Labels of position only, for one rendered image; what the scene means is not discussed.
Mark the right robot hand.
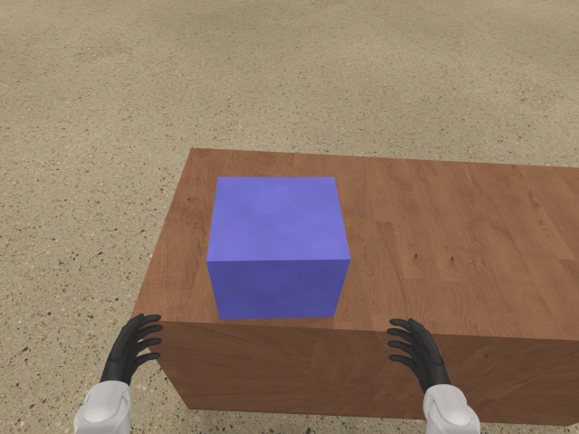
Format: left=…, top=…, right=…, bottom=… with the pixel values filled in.
left=387, top=318, right=451, bottom=394

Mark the pedestal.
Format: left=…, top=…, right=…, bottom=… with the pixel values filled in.
left=130, top=147, right=579, bottom=426

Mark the carton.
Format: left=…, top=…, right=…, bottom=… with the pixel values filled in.
left=206, top=177, right=351, bottom=319

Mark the right robot forearm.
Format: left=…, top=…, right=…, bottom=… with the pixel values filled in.
left=423, top=384, right=480, bottom=434

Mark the left robot hand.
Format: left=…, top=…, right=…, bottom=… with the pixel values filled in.
left=100, top=314, right=163, bottom=386

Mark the left robot forearm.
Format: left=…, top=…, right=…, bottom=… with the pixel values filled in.
left=73, top=381, right=132, bottom=434

